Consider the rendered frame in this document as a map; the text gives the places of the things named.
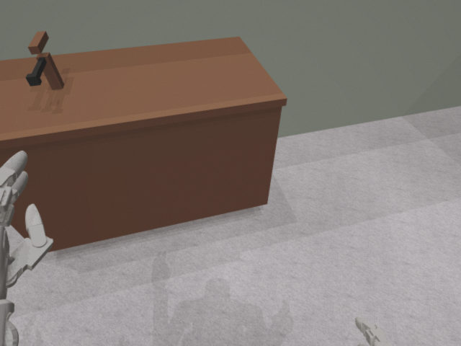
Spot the robot right hand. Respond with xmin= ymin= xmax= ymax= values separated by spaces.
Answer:
xmin=355 ymin=316 xmax=393 ymax=346

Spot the counter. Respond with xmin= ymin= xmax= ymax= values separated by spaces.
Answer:
xmin=0 ymin=31 xmax=287 ymax=252

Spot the robot left forearm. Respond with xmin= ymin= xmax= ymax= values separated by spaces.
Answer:
xmin=0 ymin=299 xmax=19 ymax=346

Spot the robot left hand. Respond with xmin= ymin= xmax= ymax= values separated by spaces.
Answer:
xmin=0 ymin=151 xmax=53 ymax=300

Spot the tap lever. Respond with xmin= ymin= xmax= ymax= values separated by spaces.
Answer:
xmin=26 ymin=57 xmax=47 ymax=86

